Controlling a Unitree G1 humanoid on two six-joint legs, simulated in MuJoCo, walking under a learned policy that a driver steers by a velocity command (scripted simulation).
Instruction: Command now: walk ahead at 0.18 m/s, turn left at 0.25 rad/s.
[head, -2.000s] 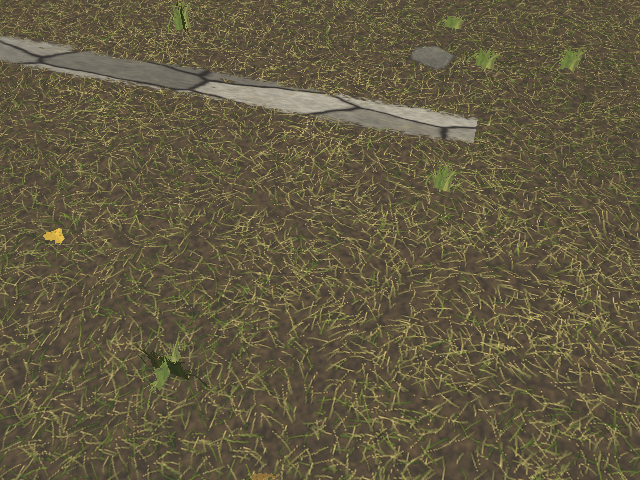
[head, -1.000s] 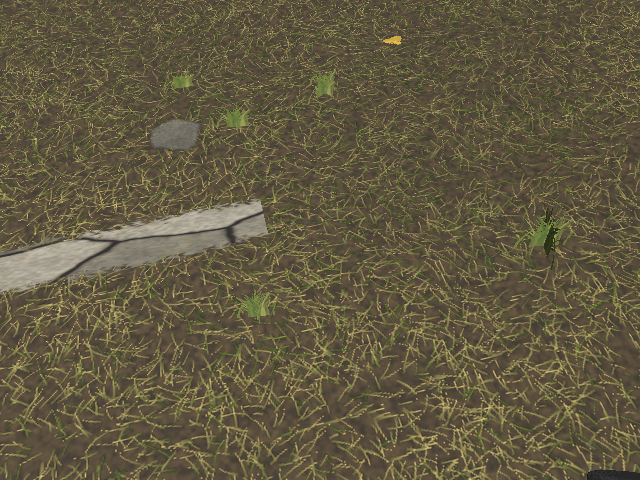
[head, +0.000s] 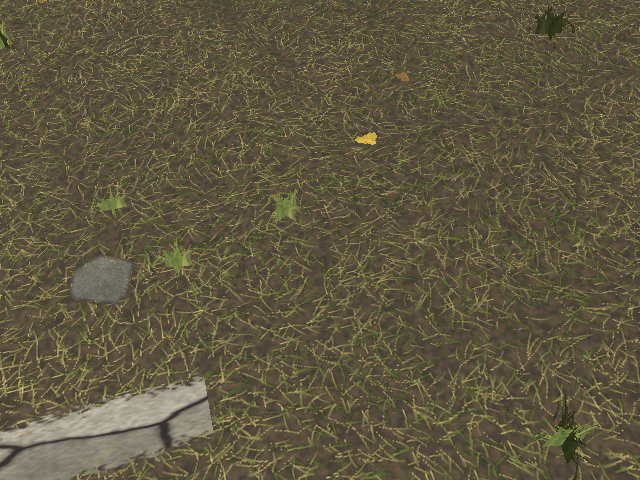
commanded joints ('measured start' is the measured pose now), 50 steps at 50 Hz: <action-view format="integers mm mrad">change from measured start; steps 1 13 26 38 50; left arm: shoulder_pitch -82 87 -5 12 36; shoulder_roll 134 63 112 102 81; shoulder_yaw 28 -5 2 -7 -18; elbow -49 69 150 210 243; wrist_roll -4 0 -16 -20 -19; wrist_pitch -8 34 61 74 75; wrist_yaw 20 17 32 40 41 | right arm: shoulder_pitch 83 1 -129 -130 -112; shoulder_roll -10 -64 -28 -30 -31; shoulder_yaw -2 -1 2 -2 5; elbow -46 -89 -10 93 182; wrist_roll -12 -41 -20 -17 -15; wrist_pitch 6 13 2 18 22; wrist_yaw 2 2 -2 -7 -18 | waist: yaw -50 -3 -1 6 0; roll -136 148 -67 -48 -53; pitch -113 -280 -88 -68 -37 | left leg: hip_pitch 129 627 457 465 459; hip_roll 26 263 -6 -19 -24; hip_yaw -10 -271 -13 8 15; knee -145 -580 -561 -564 -587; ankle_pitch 153 876 352 357 296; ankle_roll -1 331 91 75 62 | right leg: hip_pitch -3 -112 -30 8 1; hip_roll -249 -54 -88 -76 -67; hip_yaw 60 66 131 120 115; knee -122 319 51 47 17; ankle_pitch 589 -338 4 30 -15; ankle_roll -159 94 57 49 47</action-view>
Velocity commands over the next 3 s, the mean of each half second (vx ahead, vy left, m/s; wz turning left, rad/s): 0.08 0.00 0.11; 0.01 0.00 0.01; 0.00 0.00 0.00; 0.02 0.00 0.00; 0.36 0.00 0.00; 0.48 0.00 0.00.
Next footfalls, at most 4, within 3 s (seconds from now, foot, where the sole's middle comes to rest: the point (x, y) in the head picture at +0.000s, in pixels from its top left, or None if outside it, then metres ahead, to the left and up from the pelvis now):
0.22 left None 0.17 0.14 -0.78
2.66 right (384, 413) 0.59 -0.06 -0.78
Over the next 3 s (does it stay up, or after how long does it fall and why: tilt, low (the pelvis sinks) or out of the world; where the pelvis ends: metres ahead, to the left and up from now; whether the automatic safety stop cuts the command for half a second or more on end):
stays up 0.58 0.02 0.00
